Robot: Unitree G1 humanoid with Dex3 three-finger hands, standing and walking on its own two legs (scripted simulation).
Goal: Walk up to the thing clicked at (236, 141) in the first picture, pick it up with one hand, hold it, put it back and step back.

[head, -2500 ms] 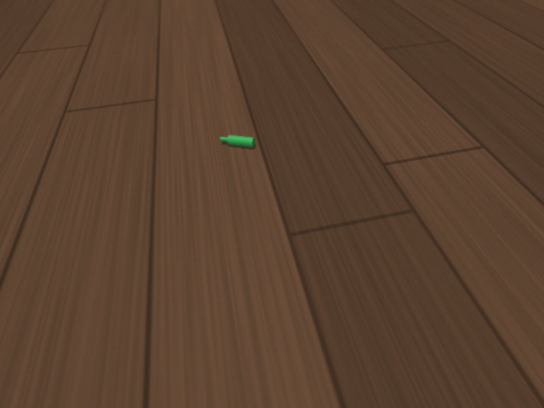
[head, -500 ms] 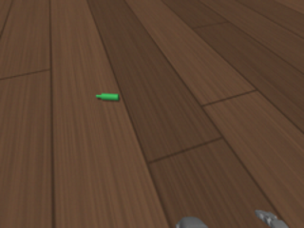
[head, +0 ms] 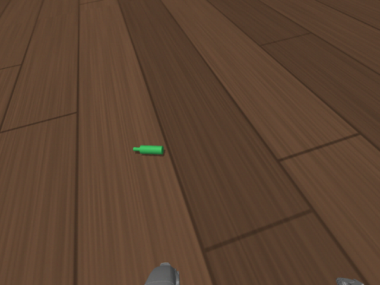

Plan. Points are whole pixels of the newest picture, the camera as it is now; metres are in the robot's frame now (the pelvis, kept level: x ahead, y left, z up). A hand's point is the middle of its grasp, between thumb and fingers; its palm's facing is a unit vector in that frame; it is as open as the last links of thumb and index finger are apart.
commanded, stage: walk up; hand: left
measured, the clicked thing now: (148, 149) +1.03 +0.39 -0.74
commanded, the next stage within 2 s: none
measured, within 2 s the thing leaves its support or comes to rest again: neither
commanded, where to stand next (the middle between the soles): +0.66 +0.17 m, yaw -3 degrees
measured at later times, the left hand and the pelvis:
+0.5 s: hand (79, 223) +0.30 +0.36 -0.14, palm faces -0.10 -0.92 -0.38, open 7.4 cm; pelvis +0.22 +0.08 +0.00, yaw -2 degrees
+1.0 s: hand (75, 183) +0.43 +0.42 -0.15, palm faces -0.03 -0.91 -0.42, open 7.4 cm; pelvis +0.39 +0.13 -0.01, yaw +0 degrees
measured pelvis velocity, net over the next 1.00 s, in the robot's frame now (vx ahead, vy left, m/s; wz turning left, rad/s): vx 0.39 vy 0.13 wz -0.01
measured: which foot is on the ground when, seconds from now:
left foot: up 0.00-0.10, down 0.12-0.60, up 0.62-0.98, down 1.00-1.00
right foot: down 0.00-0.16, up 0.18-0.58, down 0.60-1.00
